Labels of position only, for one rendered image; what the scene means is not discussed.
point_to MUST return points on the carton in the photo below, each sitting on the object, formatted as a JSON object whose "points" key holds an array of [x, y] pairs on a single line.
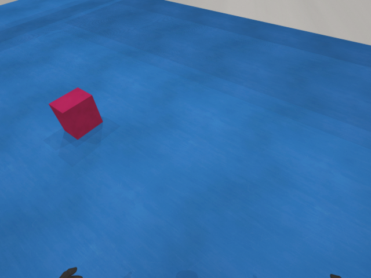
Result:
{"points": [[77, 112]]}

